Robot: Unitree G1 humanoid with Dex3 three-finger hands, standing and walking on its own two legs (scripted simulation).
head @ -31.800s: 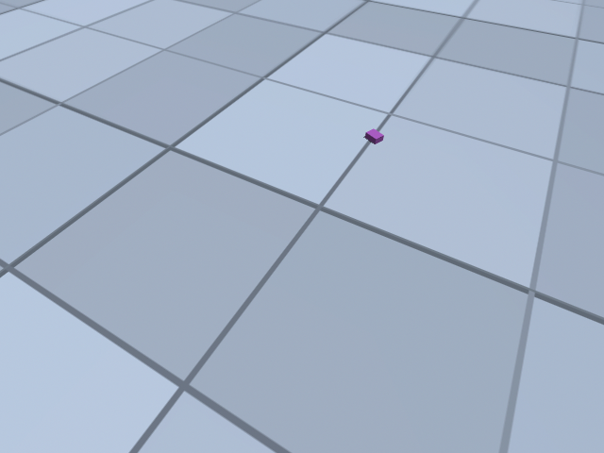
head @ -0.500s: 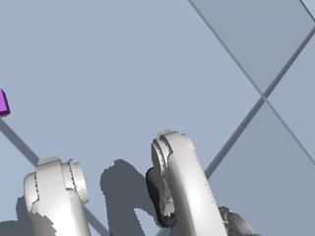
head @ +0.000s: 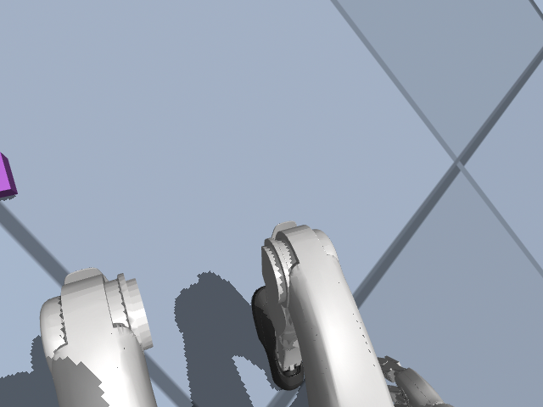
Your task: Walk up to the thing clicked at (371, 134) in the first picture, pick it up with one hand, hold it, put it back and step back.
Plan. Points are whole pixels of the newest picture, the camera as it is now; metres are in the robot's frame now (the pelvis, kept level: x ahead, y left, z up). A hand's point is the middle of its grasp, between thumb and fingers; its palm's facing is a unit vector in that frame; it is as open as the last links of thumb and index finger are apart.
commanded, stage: rise first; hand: left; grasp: from above
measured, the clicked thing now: out of the picture +0.48 +0.35 -0.30
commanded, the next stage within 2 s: approach in 0.02 s
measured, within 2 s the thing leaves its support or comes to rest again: neither
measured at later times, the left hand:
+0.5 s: hand out of the picture +0.49 +0.32 -0.18, palm faces -0.37 -0.10 -0.92, open 14.0 cm
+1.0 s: hand out of the picture +0.45 +0.36 -0.19, palm faces -0.50 -0.14 -0.85, open 14.0 cm
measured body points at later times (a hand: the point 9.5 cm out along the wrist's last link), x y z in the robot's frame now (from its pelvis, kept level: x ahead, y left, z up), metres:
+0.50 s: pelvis +0.00 +0.00 +0.00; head +0.25 +0.11 +0.35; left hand +0.51 +0.32 -0.13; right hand +0.05 -0.27 -0.07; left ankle +0.07 +0.13 -0.28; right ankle +0.11 -0.15 -0.28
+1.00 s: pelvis +0.00 +0.00 +0.00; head +0.26 +0.11 +0.35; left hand +0.47 +0.36 -0.14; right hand +0.06 -0.28 -0.07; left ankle +0.07 +0.13 -0.28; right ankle +0.11 -0.15 -0.28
